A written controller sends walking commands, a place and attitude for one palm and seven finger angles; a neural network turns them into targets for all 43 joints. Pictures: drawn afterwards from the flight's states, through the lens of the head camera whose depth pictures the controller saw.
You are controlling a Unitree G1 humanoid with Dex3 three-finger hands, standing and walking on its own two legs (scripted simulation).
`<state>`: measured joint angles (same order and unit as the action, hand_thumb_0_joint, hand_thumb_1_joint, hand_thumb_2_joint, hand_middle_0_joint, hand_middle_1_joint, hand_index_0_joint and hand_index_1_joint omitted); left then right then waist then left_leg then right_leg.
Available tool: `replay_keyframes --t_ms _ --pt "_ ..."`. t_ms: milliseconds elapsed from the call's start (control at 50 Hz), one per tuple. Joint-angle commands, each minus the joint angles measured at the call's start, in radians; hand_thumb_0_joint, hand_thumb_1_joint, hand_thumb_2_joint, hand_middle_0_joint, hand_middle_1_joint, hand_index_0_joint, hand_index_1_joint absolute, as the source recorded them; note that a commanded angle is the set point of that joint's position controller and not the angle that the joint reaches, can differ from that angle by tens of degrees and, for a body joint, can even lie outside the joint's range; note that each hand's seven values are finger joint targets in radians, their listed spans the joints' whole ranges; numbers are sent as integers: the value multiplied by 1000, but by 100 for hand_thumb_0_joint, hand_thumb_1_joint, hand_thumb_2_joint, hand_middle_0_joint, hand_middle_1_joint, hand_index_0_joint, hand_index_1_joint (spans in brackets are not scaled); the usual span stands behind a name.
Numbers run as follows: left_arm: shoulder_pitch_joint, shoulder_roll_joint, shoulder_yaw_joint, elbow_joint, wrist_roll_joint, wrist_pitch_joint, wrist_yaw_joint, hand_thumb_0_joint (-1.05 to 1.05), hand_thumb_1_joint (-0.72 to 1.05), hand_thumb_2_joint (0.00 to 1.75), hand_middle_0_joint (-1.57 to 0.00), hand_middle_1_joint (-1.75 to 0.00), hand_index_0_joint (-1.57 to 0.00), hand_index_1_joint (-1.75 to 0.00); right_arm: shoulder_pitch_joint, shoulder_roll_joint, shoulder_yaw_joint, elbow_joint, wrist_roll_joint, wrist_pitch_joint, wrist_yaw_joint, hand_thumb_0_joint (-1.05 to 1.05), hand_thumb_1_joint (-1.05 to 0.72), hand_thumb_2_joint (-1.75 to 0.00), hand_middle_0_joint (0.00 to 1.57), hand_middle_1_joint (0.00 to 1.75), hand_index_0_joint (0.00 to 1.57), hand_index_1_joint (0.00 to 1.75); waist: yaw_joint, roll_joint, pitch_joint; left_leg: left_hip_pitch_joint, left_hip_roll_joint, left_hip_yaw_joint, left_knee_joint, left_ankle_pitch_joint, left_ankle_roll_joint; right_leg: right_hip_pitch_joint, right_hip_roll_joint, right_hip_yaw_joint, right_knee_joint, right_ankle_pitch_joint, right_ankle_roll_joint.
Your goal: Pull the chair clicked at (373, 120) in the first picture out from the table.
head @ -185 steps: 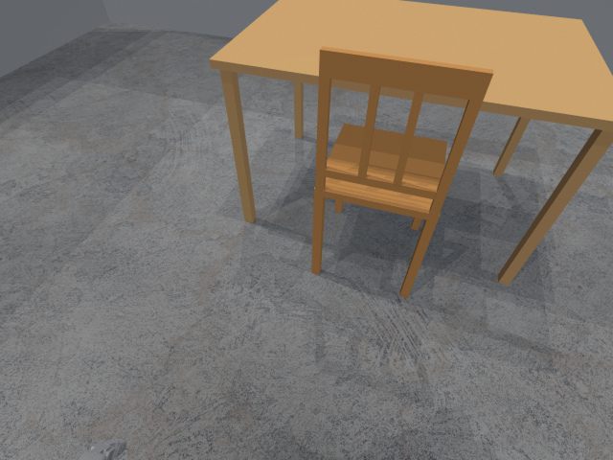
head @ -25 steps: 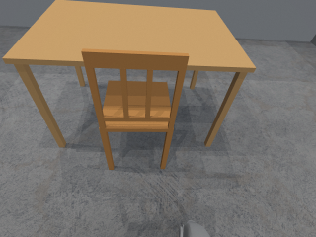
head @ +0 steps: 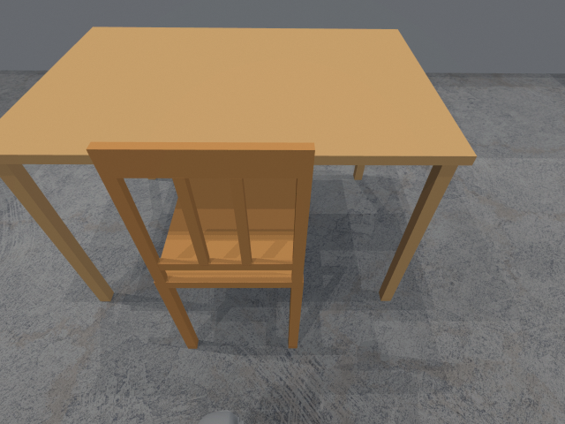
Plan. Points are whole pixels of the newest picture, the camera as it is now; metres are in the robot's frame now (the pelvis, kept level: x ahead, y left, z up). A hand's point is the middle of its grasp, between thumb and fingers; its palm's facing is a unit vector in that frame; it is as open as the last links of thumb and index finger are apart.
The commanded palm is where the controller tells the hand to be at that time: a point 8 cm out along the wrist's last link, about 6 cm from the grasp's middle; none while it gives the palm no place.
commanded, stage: come to a stop and stand still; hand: left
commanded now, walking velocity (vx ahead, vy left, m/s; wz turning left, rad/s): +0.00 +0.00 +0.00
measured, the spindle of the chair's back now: (193, 223) +0.52 +0.21 -0.09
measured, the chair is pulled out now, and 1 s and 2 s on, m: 0.00 0.00 0.00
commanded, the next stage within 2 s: look again from close up in 0.92 s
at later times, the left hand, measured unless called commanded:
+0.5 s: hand out of the picture +0.02 +0.19 -0.18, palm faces +0.02 -0.98 -0.17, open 7.4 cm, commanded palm none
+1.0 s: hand out of the picture +0.09 +0.20 -0.18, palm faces -0.05 -0.97 -0.22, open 7.3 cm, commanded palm none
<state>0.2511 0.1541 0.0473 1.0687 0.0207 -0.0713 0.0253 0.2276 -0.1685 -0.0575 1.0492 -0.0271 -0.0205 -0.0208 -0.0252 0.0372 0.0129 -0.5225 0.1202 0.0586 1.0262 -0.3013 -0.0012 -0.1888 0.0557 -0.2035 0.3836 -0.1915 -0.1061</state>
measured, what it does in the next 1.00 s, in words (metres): steps on the spot: left foot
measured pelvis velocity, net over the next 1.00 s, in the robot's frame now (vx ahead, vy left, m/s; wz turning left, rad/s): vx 0.05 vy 0.03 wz -0.04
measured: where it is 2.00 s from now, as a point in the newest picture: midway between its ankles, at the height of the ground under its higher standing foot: outside the picture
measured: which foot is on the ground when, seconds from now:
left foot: up 0.00-0.16, down 0.18-1.00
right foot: down 0.00-1.00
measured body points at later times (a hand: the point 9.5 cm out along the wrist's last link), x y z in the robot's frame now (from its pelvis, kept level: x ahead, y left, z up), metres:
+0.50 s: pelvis +0.04 +0.02 +0.00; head +0.06 +0.03 +0.45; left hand +0.02 +0.24 -0.16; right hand +0.11 -0.20 -0.15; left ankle +0.09 +0.12 -0.74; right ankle +0.02 -0.06 -0.74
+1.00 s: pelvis +0.05 +0.03 -0.01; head +0.05 +0.02 +0.44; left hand +0.09 +0.25 -0.16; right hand -0.01 -0.17 -0.17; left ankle +0.09 +0.12 -0.74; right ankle +0.02 -0.06 -0.74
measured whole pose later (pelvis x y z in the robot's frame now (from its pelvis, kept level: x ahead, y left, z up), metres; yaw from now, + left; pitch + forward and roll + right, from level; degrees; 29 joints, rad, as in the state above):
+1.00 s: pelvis +0.05 +0.03 -0.01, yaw -2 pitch -1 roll -1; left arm 0.28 0.15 0.00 1.04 0.01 -0.01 0.05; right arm 0.39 -0.12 0.01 1.09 -0.02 0.01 -0.01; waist -0.04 0.03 0.02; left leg -0.31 0.02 0.09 0.59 -0.26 0.04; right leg -0.18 0.01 -0.14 0.55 -0.35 -0.05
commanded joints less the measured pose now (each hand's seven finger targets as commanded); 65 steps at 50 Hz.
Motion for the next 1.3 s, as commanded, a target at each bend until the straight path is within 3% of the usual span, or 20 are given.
replay_keyframes --t_ms 0,80,120,160,180,240,300,420,500,680,700,720,740,760,800,860,940,980,1100,1280 --pt "92 84 6 -12 2 -5 -5 0 90 90 -20 -30 -20 -30 64 8 13 -20 4 6 15 0 -90 -90 20 30 20 30 8 -101 33 47 0 0 -171 2 -6 -19 -313 227 -192 286 -109" --pt "120 78 -10 19 0 13 1 0 90 90 -20 -30 -20 -30 16 16 37 -9 15 0 -3 0 -90 -90 20 30 20 30 28 -50 7 223 -48 0 -416 41 -17 19 -283 214 -89 504 -62" --pt "121 67 -18 38 -11 22 6 0 90 90 -20 -30 -20 -30 48 -2 42 9 16 -4 -11 0 -90 -90 20 30 20 30 11 -41 -20 366 -31 -35 -582 312 -8 1 -227 181 -19 454 9" --pt "158 30 -28 40 -18 35 18 0 90 90 -20 -30 -20 -30 43 -71 36 4 18 -11 -25 0 -90 -90 20 30 20 30 34 -4 -48 438 83 -111 -573 694 50 -11 -170 173 -4 247 79" --pt "164 24 -31 38 -10 47 24 0 90 90 -20 -30 -20 -30 29 -81 31 5 20 -2 -27 0 -90 -90 20 30 20 30 39 -21 19 404 96 -104 -582 656 61 -32 -159 175 -26 151 86" --pt "177 53 -25 48 -11 66 25 0 90 90 -20 -30 -20 -30 -17 -62 38 -1 25 11 -36 0 -90 -90 20 30 20 30 49 89 57 361 71 -135 -652 515 71 -19 -162 195 -30 64 90" --pt "183 62 -17 38 -6 71 23 0 90 90 -20 -30 -20 -30 -21 -73 23 -18 22 18 -35 0 -90 -90 20 30 20 30 45 18 36 368 65 -126 -647 462 66 -16 -165 197 -16 88 84" --pt "165 56 -5 -3 2 81 15 0 90 90 -20 -30 -20 -30 -18 -94 5 -30 17 21 -32 0 -90 -90 20 30 20 30 38 -22 -40 349 79 -147 -676 287 80 -20 -148 203 20 10 77" --pt "148 58 -10 -1 1 75 13 0 90 90 -20 -30 -20 -30 -25 -70 17 -17 14 20 -20 0 -90 -90 20 30 20 30 40 -30 -15 289 40 -134 -711 96 58 -4 -166 233 -33 -38 66" --pt "100 87 -30 37 -11 61 13 0 90 90 -20 -30 -20 -30 51 -43 51 63 15 23 -7 0 -90 -90 20 30 20 30 30 -73 109 308 -1 -93 -740 57 23 -66 -192 249 -147 -173 66" --pt "103 84 -32 39 -12 60 14 0 90 90 -20 -30 -20 -30 63 -42 53 69 14 23 -7 0 -90 -90 20 30 20 30 28 -65 108 313 -6 -89 -738 71 21 -70 -195 256 -148 -172 65" --pt "160 96 -49 19 14 37 49 0 90 90 -20 -30 -20 -30 7 -109 43 -1 16 7 6 0 -90 -90 20 30 20 30 51 -44 155 227 -16 -35 -511 99 -1 -90 -227 290 -119 161 111" --pt "76 155 -39 -37 2 33 41 0 90 90 -20 -30 -20 -30 94 -51 46 -12 13 22 15 0 -90 -90 20 30 20 30 -23 -45 85 252 -35 -44 -461 2 3 -134 -281 309 -156 -193 43" --pt "31 151 -33 -60 0 38 32 0 90 90 -20 -30 -20 -30 118 -53 40 7 5 29 19 0 -90 -90 20 30 20 30 -28 -19 111 263 -46 -26 -419 -20 7 -217 -275 310 -172 -377 3" --pt "28 152 -23 -89 -5 34 32 0 90 90 -20 -30 -20 -30 165 -44 43 -8 -1 33 21 0 -90 -90 20 30 20 30 -32 -33 52 256 -60 -7 -386 11 13 -175 -274 287 -151 -346 -29" --pt "36 116 -24 -89 -8 34 28 0 90 90 -20 -30 -20 -30 183 -31 51 -18 3 16 17 0 -90 -90 20 30 20 30 -22 -75 60 259 -48 -26 -467 61 24 -155 -242 250 -77 -239 -26" --pt "84 77 -31 -74 -13 49 21 0 90 90 -20 -30 -20 -30 160 -40 58 -14 4 3 7 0 -90 -90 20 30 20 30 24 31 118 151 -15 -124 -610 62 60 -78 -151 202 29 -184 24" --pt "111 73 -35 -61 -13 49 19 0 90 90 -20 -30 -20 -30 149 -38 59 -11 7 -2 3 0 -90 -90 20 30 20 30 41 3 115 137 -11 -134 -635 81 67 -31 -150 195 32 -126 33" --pt "121 69 -37 -52 -14 43 24 0 90 90 -20 -30 -20 -30 157 -48 58 12 11 -14 -3 0 -90 -90 20 30 20 30 34 -49 7 263 -18 -103 -603 241 65 14 -169 195 46 23 49" --pt "141 72 -40 -19 -9 45 26 0 90 90 -20 -30 -20 -30 114 -53 59 42 18 -14 -7 0 -90 -90 20 30 20 30 28 -43 34 343 -11 -93 -619 332 68 -6 -171 189 22 67 65"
